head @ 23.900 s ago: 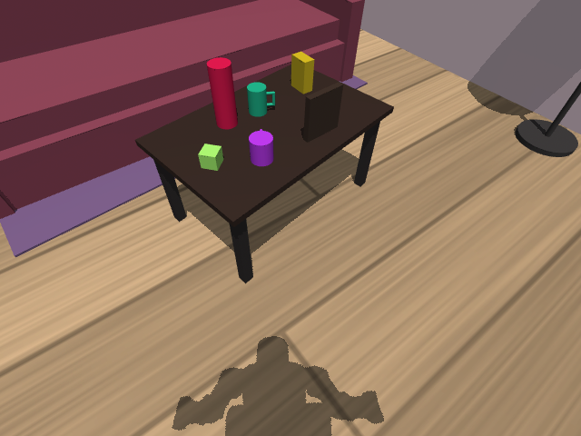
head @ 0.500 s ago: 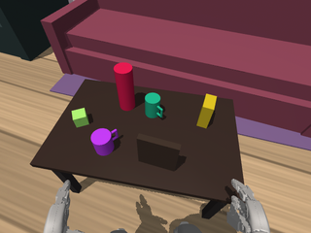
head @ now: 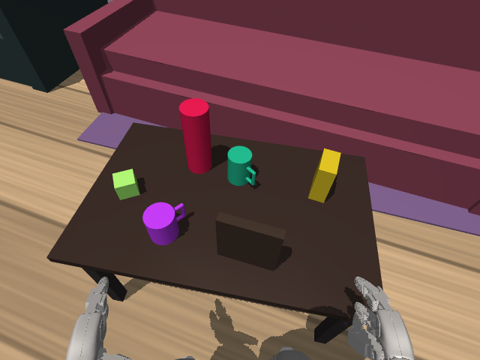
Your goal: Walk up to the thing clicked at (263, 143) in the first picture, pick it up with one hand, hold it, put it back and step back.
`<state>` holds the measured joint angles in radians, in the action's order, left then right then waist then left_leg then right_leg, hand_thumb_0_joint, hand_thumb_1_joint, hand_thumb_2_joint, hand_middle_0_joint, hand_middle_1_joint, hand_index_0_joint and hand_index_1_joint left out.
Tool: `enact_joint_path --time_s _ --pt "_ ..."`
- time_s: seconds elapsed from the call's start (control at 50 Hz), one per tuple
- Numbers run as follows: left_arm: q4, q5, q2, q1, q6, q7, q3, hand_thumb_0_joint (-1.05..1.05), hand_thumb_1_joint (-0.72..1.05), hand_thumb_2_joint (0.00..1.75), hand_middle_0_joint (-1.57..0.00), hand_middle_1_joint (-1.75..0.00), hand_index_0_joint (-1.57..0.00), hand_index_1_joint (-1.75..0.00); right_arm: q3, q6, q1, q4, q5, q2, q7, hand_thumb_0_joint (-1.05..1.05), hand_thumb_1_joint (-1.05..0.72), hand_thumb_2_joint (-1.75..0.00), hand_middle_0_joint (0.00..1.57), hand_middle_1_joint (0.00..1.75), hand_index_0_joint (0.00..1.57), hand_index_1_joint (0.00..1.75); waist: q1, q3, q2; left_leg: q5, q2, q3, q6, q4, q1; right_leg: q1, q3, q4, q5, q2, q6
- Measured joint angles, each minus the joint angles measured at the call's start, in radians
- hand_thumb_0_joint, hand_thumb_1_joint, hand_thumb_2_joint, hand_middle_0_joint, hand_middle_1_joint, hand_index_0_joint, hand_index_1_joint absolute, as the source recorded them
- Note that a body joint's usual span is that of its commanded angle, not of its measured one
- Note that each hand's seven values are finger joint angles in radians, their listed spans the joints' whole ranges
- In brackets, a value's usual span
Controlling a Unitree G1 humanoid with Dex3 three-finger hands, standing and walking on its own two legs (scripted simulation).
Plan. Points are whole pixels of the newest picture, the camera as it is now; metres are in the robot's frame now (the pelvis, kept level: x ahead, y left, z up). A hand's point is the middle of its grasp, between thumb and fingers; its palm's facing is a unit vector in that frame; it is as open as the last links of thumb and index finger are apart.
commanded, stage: home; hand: left
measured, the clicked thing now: (167, 220) +0.49 +0.19 -0.23
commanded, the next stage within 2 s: stand in 0.96 s
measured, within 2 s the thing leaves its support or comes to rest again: neither
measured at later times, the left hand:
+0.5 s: hand (129, 340) +0.17 +0.18 -0.05, palm faces +0.12 -0.97 -0.23, open 17.5 cm
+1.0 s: hand (130, 342) +0.17 +0.17 -0.05, palm faces +0.12 -0.95 -0.28, open 17.5 cm
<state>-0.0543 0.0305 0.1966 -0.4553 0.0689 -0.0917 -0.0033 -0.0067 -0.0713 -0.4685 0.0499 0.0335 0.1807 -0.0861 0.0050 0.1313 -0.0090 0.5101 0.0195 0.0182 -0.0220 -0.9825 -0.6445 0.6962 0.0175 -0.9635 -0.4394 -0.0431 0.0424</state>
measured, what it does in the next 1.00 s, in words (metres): stands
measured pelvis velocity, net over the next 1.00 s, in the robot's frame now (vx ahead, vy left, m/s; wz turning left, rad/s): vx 0.00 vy -0.01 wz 0.02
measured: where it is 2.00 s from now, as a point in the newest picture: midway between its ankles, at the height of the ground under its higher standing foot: outside the picture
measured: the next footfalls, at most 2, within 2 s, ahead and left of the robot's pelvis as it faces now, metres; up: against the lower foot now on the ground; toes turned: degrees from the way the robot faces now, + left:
none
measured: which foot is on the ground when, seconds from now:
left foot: down 0.00-1.00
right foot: down 0.00-1.00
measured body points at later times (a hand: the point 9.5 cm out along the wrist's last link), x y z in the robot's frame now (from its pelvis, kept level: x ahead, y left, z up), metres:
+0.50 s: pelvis +0.00 +0.00 +0.00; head +0.03 +0.00 +0.45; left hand +0.16 +0.23 -0.03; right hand +0.16 -0.23 -0.04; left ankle -0.01 +0.13 -0.68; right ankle +0.02 -0.15 -0.68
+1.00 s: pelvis +0.00 -0.01 +0.00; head +0.03 +0.00 +0.45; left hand +0.16 +0.22 -0.03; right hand +0.17 -0.25 -0.07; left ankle -0.01 +0.13 -0.68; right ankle +0.02 -0.15 -0.68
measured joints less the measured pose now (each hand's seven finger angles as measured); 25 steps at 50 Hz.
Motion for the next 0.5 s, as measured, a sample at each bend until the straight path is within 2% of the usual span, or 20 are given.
enact_joint_path --time_s 0.44,0.5 --pt "0.025 0.003 0.002 -0.008 0.028 0.009 0.003 -0.01 -0.55 0.05 -0.06 -0.05 -0.06 -0.05 0.001 0.006 -0.004 -0.01 0.0 0.007 0.002 0.02 -0.9 -0.91 0.2 0.3 0.2 0.3 -0.003 0.0 0.003 0.001 0.0 0.005 -0.004 -0.002 -0.007 0.007 -0.005 -0.006 -0.004 0.0 -0.004" --pt "0.044 -0.002 0.003 -0.029 0.042 -0.004 0.013 -0.01 -0.55 0.05 -0.06 -0.05 -0.06 -0.05 0.018 0.033 0.049 0.094 0.002 0.024 -0.006 0.02 -0.9 -0.91 0.2 0.3 0.2 0.3 -0.019 -0.004 0.009 0.003 0.008 0.013 -0.006 -0.005 -0.002 -0.004 -0.014 0.002 -0.002 0.007 -0.007"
